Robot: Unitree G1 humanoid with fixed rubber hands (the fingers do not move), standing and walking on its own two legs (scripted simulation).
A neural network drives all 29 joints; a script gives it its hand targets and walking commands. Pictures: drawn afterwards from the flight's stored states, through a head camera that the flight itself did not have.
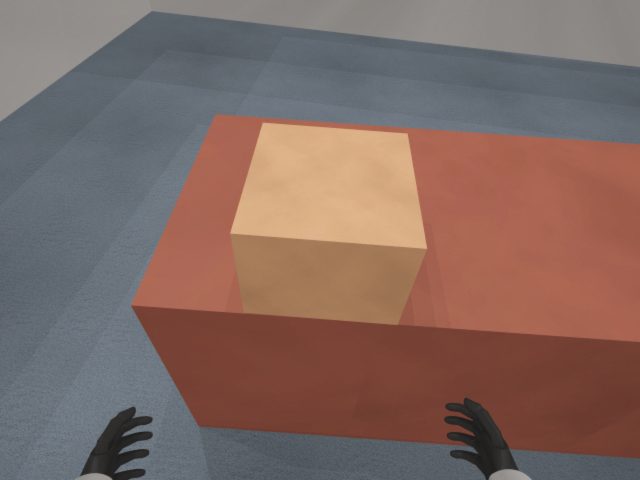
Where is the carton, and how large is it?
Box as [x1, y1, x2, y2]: [230, 123, 426, 324]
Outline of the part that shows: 263,123 230,232 244,312 397,324 426,250 407,134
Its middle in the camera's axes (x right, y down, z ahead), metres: +0.02 -0.03 +0.69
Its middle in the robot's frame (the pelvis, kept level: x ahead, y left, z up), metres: +0.54 -0.01 -0.01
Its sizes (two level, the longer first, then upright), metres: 0.277 0.264 0.200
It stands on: a pedestal, 0.66 m high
